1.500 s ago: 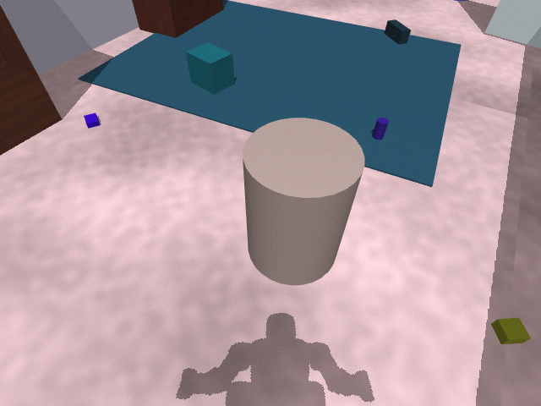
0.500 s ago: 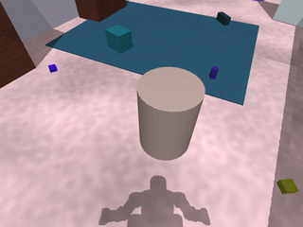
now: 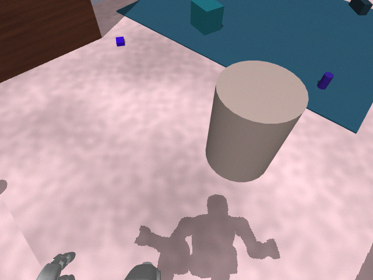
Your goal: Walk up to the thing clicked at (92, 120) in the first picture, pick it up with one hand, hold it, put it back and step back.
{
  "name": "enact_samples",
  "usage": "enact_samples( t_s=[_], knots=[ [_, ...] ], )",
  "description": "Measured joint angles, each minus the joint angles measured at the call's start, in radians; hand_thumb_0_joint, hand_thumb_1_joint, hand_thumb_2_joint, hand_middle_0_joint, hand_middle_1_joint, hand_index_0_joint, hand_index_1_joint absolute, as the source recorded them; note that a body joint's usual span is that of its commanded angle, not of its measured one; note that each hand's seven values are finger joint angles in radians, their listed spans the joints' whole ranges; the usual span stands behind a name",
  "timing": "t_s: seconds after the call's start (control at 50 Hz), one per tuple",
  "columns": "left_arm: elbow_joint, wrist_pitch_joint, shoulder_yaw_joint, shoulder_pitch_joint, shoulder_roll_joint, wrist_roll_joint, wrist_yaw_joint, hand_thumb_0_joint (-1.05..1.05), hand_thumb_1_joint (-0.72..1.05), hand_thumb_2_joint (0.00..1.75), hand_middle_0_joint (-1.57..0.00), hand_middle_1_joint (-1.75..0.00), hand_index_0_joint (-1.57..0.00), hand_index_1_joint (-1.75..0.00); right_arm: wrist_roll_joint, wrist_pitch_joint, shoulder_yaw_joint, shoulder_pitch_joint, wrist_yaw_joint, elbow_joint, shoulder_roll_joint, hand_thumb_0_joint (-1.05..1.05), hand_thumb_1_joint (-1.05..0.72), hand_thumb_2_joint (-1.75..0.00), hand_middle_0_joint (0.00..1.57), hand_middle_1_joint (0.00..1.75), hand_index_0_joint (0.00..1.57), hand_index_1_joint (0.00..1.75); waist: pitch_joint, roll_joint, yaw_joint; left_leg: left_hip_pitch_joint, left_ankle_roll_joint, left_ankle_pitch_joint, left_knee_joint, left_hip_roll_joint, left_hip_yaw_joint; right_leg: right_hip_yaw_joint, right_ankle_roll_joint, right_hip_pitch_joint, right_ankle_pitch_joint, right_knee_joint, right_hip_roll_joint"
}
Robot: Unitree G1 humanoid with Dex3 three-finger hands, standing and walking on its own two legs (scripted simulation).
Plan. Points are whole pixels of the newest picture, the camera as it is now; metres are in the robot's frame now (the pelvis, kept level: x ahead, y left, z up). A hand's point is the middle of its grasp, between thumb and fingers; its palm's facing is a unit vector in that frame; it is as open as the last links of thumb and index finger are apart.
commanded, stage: walk up
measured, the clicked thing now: (120, 41) +2.09 +0.57 -0.75
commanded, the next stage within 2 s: stand in 1.96 s
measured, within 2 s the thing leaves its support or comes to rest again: neither
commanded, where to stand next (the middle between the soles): +0.07 +0.01 m, yaw +37 degrees
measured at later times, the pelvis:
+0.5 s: pelvis +0.00 -0.03 -0.03, yaw +19 degrees
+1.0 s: pelvis -0.01 -0.01 -0.02, yaw +33 degrees
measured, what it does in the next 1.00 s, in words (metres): steps on the spot, turning left: left foot, then right foot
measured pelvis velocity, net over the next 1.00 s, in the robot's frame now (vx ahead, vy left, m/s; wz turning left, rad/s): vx -0.01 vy -0.01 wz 0.58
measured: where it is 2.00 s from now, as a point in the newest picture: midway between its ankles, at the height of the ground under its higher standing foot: outside the picture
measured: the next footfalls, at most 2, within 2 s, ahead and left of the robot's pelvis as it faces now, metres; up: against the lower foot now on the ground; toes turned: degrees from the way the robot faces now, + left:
left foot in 0.12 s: +0.06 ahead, +0.15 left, +0.00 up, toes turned +8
right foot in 0.44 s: +0.09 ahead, -0.13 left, +0.00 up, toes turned +17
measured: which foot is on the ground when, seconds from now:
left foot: up 0.00-0.10, down 0.12-0.48, up 0.50-0.80, down 0.82-1.00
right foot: down 0.00-0.12, up 0.14-0.42, down 0.44-0.86, up 0.88-1.00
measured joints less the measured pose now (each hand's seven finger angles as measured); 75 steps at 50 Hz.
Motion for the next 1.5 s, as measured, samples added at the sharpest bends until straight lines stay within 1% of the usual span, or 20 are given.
enact_samples(
  t_s=[0.08, 0.14, 0.18, 0.24, 0.4, 0.46, 0.5, 0.56, 0.62, 0.68, 0.78, 0.86, 0.96, 1.12, 1.18, 1.26, 1.32, 1.38, 1.44, 1.5],
  knots=[
    [-0.039, 0.005, 0.0, 0.026, 0.019, 0.003, -0.01, 0.0, 0.9, 0.89, -0.21, -0.3, -0.21, -0.3, 0.01, -0.004, 0.001, 0.027, 0.008, -0.028, 0.01, 0.01, -0.91, -0.9, 0.2, 0.3, 0.2, 0.3, -0.009, -0.021, 0.007, 0.071, -0.004, 0.011, -0.147, 0.028, 0.018, -0.054, 0.017, -0.007, -0.06, 0.085, -0.035],
    [-0.059, 0.018, 0.017, 0.042, 0.052, -0.009, -0.012, 0.0, 0.9, 0.89, -0.21, -0.3, -0.21, -0.3, 0.006, -0.03, 0.004, 0.051, -0.002, -0.041, 0.03, 0.01, -0.91, -0.9, 0.2, 0.3, 0.21, 0.3, -0.016, -0.088, 0.021, 0.127, -0.009, 0.056, -0.239, -0.016, 0.042, -0.022, 0.024, -0.066, -0.148, 0.253, -0.093],
    [-0.053, 0.039, 0.029, 0.04, 0.061, -0.013, -0.006, 0.0, 0.9, 0.89, -0.21, -0.3, -0.2, -0.3, 0.002, -0.045, 0.017, 0.063, -0.015, -0.052, 0.041, 0.01, -0.91, -0.9, 0.2, 0.3, 0.21, 0.3, -0.012, -0.102, 0.015, 0.108, -0.008, 0.039, -0.201, -0.032, 0.019, 0.085, 0.027, -0.127, -0.233, 0.401, -0.033],
    [-0.05, 0.044, 0.024, 0.038, 0.067, -0.022, -0.004, 0.0, 0.9, 0.89, -0.21, -0.3, -0.2, -0.3, 0.008, -0.052, 0.035, 0.082, -0.034, -0.061, 0.044, 0.01, -0.91, -0.9, 0.21, 0.3, 0.21, 0.3, -0.009, -0.086, 0.0, 0.102, -0.003, 0.061, -0.221, -0.041, -0.046, 0.163, 0.022, -0.189, -0.244, 0.505, 0.04],
    [-0.055, 0.03, 0.036, 0.073, 0.063, -0.03, 0.004, 0.0, 0.91, 0.89, -0.21, -0.3, -0.2, -0.3, 0.001, -0.053, 0.038, 0.071, -0.052, -0.119, 0.003, 0.01, -0.9, -0.9, 0.21, 0.3, 0.21, 0.3, -0.013, -0.007, 0.002, 0.041, -0.025, 0.076, -0.193, -0.051, -0.146, 0.217, 0.004, -0.202, -0.202, 0.342, 0.067],
    [-0.056, 0.005, 0.041, 0.083, 0.057, -0.029, 0.016, 0.0, 0.91, 0.89, -0.21, -0.3, -0.2, -0.3, 0.005, -0.036, 0.038, 0.052, -0.048, -0.133, -0.013, 0.01, -0.9, -0.9, 0.21, 0.3, 0.21, 0.3, -0.015, 0.035, 0.012, -0.002, -0.039, 0.058, -0.132, -0.048, -0.194, 0.197, 0.002, -0.14, -0.069, 0.194, 0.099],
    [-0.059, -0.014, 0.034, 0.094, 0.043, -0.018, 0.022, 0.0, 0.91, 0.89, -0.21, -0.3, -0.2, -0.3, 0.015, -0.016, 0.032, 0.024, -0.055, -0.12, -0.016, 0.01, -0.9, -0.9, 0.21, 0.3, 0.21, 0.3, -0.007, 0.069, 0.018, -0.039, -0.009, 0.004, -0.039, -0.058, -0.218, 0.161, 0.012, -0.13, -0.065, 0.206, 0.103],
    [-0.043, -0.017, 0.021, 0.113, 0.031, -0.017, 0.02, 0.0, 0.9, 0.89, -0.21, -0.3, -0.2, -0.3, 0.012, -0.004, 0.037, 0.004, -0.059, -0.099, -0.002, 0.01, -0.91, -0.9, 0.2, 0.3, 0.21, 0.3, -0.016, 0.041, 0.044, -0.098, -0.002, -0.129, 0.184, -0.102, -0.14, 0.159, 0.005, -0.102, -0.067, 0.186, 0.047],
    [-0.029, -0.025, 0.011, 0.135, 0.009, -0.014, 0.024, 0.0, 0.9, 0.89, -0.21, -0.3, -0.2, -0.3, 0.014, -0.011, 0.031, 0.006, -0.032, -0.101, -0.018, 0.01, -0.91, -0.9, 0.2, 0.3, 0.21, 0.3, -0.032, 0.056, 0.054, -0.116, -0.002, -0.054, 0.264, -0.084, -0.102, 0.136, 0.009, -0.064, -0.028, 0.106, 0.02],
    [-0.033, -0.04, 0.01, 0.158, 0.012, -0.009, 0.023, 0.0, 0.9, 0.89, -0.21, -0.3, -0.21, -0.3, 0.018, -0.017, 0.025, 0.009, -0.013, -0.093, -0.027, 0.01, -0.91, -0.9, 0.2, 0.3, 0.21, 0.3, -0.038, 0.07, 0.06, -0.089, -0.009, 0.006, 0.198, -0.048, -0.096, 0.105, 0.015, -0.048, -0.003, 0.058, 0.012],
    [-0.064, -0.05, 0.024, 0.186, 0.059, -0.003, 0.015, 0.0, 0.9, 0.89, -0.21, -0.3, -0.21, -0.3, 0.017, -0.021, 0.032, 0.016, -0.001, -0.052, -0.01, 0.01, -0.91, -0.9, 0.2, 0.3, 0.21, 0.3, -0.03, 0.041, 0.068, 0.024, -0.017, -0.045, -0.086, -0.01, -0.047, 0.048, 0.024, -0.055, -0.024, 0.085, -0.016],
    [-0.059, -0.027, 0.034, 0.19, 0.104, -0.018, 0.02, 0.0, 0.9, 0.89, -0.21, -0.3, -0.21, -0.3, 0.012, -0.045, 0.036, 0.009, -0.01, -0.025, 0.023, 0.01, -0.91, -0.9, 0.2, 0.3, 0.21, 0.3, -0.01, -0.044, 0.074, 0.114, 0.001, 0.078, -0.241, -0.058, 0.0, 0.064, 0.026, -0.1, -0.097, 0.232, -0.083],
    [-0.012, 0.006, 0.015, 0.181, 0.072, -0.031, 0.028, 0.01, 0.9, 0.89, -0.21, -0.3, -0.2, -0.3, 0.01, -0.058, 0.058, 0.026, -0.025, -0.029, 0.039, 0.01, -0.91, -0.9, 0.21, 0.3, 0.21, 0.3, -0.037, -0.033, 0.041, 0.104, 0.019, 0.059, -0.215, -0.058, -0.055, 0.171, 0.014, -0.178, -0.244, 0.413, 0.012],
    [0.015, -0.024, 0.0, 0.169, 0.036, -0.036, 0.026, 0.0, 0.9, 0.89, -0.21, -0.3, -0.2, -0.3, 0.018, -0.055, 0.07, 0.001, -0.03, -0.036, 0.034, 0.01, -0.9, -0.9, 0.21, 0.3, 0.21, 0.3, -0.05, -0.01, 0.027, 0.079, 0.0, 0.065, -0.203, -0.063, -0.096, 0.188, 0.003, -0.135, -0.134, 0.2, 0.039],
    [0.039, -0.04, -0.005, 0.156, 0.01, -0.024, 0.032, 0.0, 0.9, 0.89, -0.21, -0.3, -0.2, -0.3, 0.032, -0.036, 0.064, -0.023, -0.033, -0.024, 0.018, 0.01, -0.9, -0.9, 0.21, 0.3, 0.21, 0.3, -0.039, 0.06, 0.025, 0.06, -0.004, 0.044, -0.143, -0.036, -0.138, 0.151, 0.033, -0.092, -0.011, 0.128, 0.077],
    [0.048, -0.043, -0.013, 0.154, 0.011, -0.013, 0.027, 0.0, 0.9, 0.89, -0.21, -0.3, -0.21, -0.3, 0.036, -0.024, 0.062, -0.032, -0.033, 0.009, 0.031, 0.01, -0.91, -0.9, 0.2, 0.3, 0.21, 0.3, -0.057, 0.039, 0.047, 0.052, 0.017, -0.115, -0.061, -0.067, -0.086, 0.159, 0.029, -0.091, -0.025, 0.138, 0.035],
    [0.056, -0.042, -0.018, 0.142, 0.011, -0.013, 0.026, 0.0, 0.9, 0.89, -0.21, -0.3, -0.21, -0.3, 0.033, -0.04, 0.055, -0.021, -0.02, 0.025, 0.02, 0.01, -0.91, -0.9, 0.2, 0.3, 0.21, 0.3, -0.071, 0.047, 0.041, 0.109, 0.028, -0.037, -0.178, -0.056, -0.058, 0.147, 0.043, -0.091, -0.024, 0.132, 0.013],
    [0.064, -0.038, -0.016, 0.124, 0.027, -0.018, 0.025, 0.0, 0.9, 0.89, -0.21, -0.3, -0.21, -0.3, 0.023, -0.05, 0.053, -0.025, -0.02, 0.056, 0.03, 0.01, -0.91, -0.9, 0.2, 0.3, 0.21, 0.3, -0.061, 0.015, 0.045, 0.15, 0.012, 0.064, -0.253, -0.077, -0.033, 0.169, 0.051, -0.104, -0.04, 0.168, -0.017],
    [0.085, -0.027, -0.016, 0.111, 0.035, -0.029, 0.028, 0.0, 0.9, 0.89, -0.21, -0.3, -0.2, -0.3, 0.016, -0.058, 0.066, -0.014, -0.016, 0.075, 0.045, 0.01, -0.91, -0.9, 0.2, 0.3, 0.21, 0.3, -0.08, 0.014, 0.029, 0.142, 0.012, 0.059, -0.255, -0.07, -0.048, 0.197, 0.024, -0.104, -0.128, 0.172, 0.025],
    [0.102, -0.042, -0.015, 0.096, 0.043, -0.034, 0.032, 0.0, 0.9, 0.89, -0.21, -0.3, -0.2, -0.3, 0.021, -0.053, 0.08, -0.018, -0.015, 0.102, 0.056, 0.01, -0.91, -0.9, 0.2, 0.3, 0.21, 0.3, -0.078, 0.015, 0.022, 0.149, -0.001, 0.063, -0.263, -0.056, -0.069, 0.192, 0.028, -0.07, 0.007, 0.095, 0.052]
  ],
)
